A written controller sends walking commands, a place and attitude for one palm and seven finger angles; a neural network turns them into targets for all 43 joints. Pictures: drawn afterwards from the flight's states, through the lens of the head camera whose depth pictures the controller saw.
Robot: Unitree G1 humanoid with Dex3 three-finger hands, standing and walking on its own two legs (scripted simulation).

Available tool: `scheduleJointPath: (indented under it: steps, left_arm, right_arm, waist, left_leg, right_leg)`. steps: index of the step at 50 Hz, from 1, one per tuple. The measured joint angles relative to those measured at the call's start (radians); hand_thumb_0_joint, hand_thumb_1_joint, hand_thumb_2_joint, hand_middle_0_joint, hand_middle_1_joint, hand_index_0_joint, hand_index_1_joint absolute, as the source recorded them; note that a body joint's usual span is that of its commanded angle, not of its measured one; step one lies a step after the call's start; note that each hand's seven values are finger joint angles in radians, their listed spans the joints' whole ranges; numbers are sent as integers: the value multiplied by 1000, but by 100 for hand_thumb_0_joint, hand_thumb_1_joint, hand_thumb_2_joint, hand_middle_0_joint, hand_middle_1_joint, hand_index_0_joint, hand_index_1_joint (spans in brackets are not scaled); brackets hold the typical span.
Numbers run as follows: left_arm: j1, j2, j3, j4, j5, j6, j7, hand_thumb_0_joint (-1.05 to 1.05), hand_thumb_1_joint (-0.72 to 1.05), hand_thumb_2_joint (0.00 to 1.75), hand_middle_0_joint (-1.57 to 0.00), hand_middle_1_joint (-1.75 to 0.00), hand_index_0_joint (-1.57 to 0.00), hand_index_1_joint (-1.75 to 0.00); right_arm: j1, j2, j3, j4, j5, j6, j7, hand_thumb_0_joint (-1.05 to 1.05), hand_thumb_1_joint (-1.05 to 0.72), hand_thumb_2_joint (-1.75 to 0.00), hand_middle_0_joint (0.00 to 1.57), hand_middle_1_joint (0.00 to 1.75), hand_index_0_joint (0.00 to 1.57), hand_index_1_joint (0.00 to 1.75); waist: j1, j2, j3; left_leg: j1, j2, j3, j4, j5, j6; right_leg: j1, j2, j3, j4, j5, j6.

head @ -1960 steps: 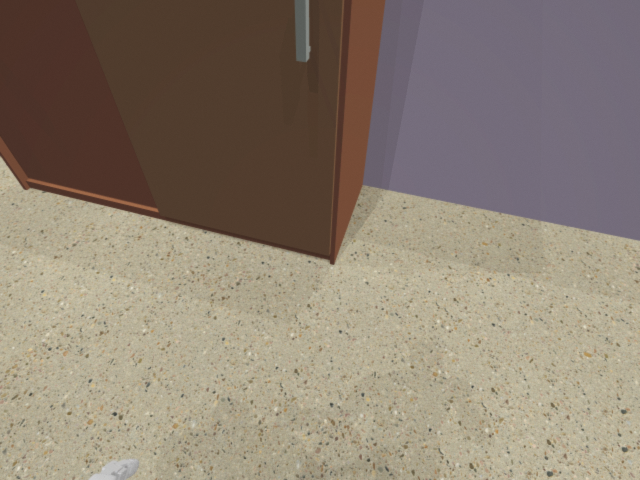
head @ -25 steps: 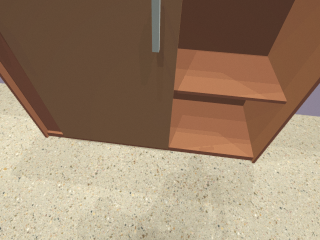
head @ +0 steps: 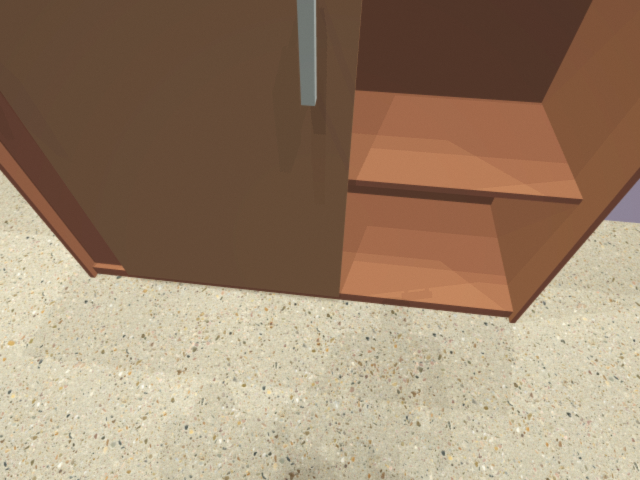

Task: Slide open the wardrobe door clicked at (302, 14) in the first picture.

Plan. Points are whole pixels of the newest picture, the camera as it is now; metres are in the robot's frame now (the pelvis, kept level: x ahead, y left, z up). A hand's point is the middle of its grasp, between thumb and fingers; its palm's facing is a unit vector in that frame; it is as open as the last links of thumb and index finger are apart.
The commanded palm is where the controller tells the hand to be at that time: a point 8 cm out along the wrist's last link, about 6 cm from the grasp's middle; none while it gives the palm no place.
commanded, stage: look to check the result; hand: right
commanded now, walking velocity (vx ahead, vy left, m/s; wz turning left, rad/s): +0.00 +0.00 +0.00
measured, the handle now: (309, 40) +0.76 +0.07 +0.17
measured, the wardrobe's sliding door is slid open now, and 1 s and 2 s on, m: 0.60 0.60 0.60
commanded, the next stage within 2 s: stand and wait in 0.42 s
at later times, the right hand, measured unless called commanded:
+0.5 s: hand out of the picture +0.05 -0.17 -0.18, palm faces +0.01 +0.98 -0.18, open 7.3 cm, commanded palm none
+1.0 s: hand out of the picture +0.04 -0.17 -0.18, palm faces +0.02 +0.99 -0.17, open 7.3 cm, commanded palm none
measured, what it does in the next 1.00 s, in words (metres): stands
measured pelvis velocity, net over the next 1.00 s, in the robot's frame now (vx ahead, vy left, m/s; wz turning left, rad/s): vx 0.03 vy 0.00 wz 0.00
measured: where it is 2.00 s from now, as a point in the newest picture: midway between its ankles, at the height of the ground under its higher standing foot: outside the picture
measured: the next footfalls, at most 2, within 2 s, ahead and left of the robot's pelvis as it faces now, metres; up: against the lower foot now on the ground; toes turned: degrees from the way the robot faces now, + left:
none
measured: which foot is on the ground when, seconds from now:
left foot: down 0.00-1.00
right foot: down 0.00-1.00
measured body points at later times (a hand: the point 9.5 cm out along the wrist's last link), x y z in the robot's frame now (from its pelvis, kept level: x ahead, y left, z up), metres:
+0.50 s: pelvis +0.03 +0.01 +0.00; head +0.05 +0.00 +0.45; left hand +0.06 +0.24 -0.15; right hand +0.05 -0.22 -0.16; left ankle +0.00 +0.15 -0.74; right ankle +0.02 -0.09 -0.74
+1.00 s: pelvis +0.03 +0.00 +0.00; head +0.05 -0.01 +0.45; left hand +0.05 +0.23 -0.15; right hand +0.04 -0.22 -0.16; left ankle +0.00 +0.15 -0.74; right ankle +0.02 -0.09 -0.74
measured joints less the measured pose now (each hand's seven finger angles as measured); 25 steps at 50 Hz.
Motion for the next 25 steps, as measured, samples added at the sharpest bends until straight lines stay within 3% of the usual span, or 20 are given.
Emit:
scheduleJointPath:
  steps: [25]
  left_arm:
    - [-28, 1, -15, 53, -3, -9, 7, 1, 92, 90, -20, -30, -20, -29]
  right_arm:
    - [-32, -8, 7, 22, 7, -6, -2, 0, -91, -90, 20, 30, 20, 30]
  waist:
    - [-1, 10, -5]
  left_leg:
    - [90, -3, 0, -55, -20, 3]
  right_leg:
    - [91, -2, -1, -53, -22, 8]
